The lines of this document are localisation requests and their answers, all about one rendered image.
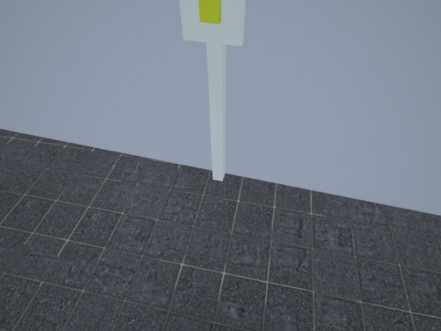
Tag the button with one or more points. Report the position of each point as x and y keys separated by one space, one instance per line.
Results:
x=210 y=11

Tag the panel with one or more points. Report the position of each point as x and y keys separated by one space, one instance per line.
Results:
x=230 y=31

